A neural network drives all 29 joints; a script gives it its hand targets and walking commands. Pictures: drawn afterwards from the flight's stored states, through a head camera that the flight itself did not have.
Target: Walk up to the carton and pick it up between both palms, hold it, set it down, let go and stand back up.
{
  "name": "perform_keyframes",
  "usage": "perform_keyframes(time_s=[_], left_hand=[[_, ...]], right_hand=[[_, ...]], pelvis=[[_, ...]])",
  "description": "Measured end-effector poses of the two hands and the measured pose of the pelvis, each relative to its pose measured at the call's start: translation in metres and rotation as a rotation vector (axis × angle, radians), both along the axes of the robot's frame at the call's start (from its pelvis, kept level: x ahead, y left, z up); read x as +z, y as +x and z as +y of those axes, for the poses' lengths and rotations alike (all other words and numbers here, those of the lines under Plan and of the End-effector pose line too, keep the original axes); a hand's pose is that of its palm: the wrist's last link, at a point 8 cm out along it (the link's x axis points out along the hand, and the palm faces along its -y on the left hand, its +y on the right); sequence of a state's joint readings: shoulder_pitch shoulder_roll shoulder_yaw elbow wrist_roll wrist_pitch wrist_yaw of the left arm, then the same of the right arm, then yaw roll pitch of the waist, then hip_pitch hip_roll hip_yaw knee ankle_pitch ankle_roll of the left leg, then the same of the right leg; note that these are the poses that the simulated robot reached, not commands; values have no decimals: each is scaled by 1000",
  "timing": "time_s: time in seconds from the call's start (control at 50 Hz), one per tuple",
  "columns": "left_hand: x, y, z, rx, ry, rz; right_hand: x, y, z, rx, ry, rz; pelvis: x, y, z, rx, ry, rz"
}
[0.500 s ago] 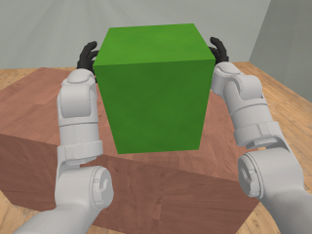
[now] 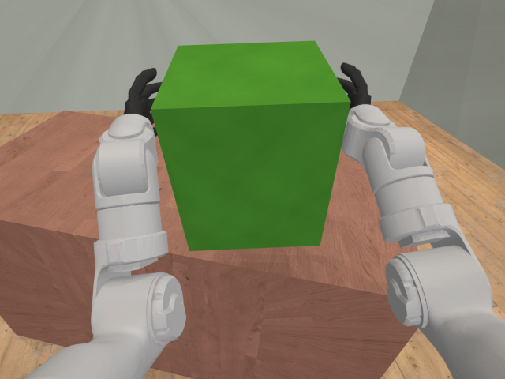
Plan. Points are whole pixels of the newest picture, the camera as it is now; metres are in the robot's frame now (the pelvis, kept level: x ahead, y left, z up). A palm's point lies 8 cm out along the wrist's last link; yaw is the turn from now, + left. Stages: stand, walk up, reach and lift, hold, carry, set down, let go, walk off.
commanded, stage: hold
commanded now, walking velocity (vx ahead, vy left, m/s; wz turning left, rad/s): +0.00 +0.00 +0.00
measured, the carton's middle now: (250, 148) +0.38 +0.01 +0.23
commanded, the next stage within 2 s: set down in 1.16 s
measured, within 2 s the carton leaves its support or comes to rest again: neither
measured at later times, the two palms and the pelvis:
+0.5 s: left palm (140, 125) +0.36 +0.17 +0.28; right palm (352, 115) +0.37 -0.13 +0.30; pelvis +0.00 +0.00 +0.00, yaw +0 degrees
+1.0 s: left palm (137, 125) +0.36 +0.17 +0.28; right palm (351, 116) +0.37 -0.13 +0.30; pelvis +0.00 +0.00 +0.00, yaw +0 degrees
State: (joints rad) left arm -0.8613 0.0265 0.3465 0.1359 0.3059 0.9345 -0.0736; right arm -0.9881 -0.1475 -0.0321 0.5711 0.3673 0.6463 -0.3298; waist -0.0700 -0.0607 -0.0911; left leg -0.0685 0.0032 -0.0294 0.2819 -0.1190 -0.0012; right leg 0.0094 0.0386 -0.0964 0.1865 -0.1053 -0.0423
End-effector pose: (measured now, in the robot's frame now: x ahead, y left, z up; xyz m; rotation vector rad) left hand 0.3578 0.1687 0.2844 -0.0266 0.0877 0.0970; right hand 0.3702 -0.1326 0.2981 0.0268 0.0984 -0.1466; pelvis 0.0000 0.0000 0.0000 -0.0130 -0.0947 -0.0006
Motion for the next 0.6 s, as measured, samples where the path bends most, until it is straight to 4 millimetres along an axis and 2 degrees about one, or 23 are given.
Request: perform_keyframes(time_s=[0.12,0.24,0.6], left_hand=[[-6,2,5,2,-7,28],[-6,0,9,13,-1,4],[1,2,0,0,9,-7]], right_hand=[[-5,3,5,1,-7,29],[-2,4,9,13,-4,4],[0,2,0,2,2,-6]], pelvis=[[0,-2,0,2,1,8],[0,0,1,6,-1,20],[0,3,3,-1,-1,16]])
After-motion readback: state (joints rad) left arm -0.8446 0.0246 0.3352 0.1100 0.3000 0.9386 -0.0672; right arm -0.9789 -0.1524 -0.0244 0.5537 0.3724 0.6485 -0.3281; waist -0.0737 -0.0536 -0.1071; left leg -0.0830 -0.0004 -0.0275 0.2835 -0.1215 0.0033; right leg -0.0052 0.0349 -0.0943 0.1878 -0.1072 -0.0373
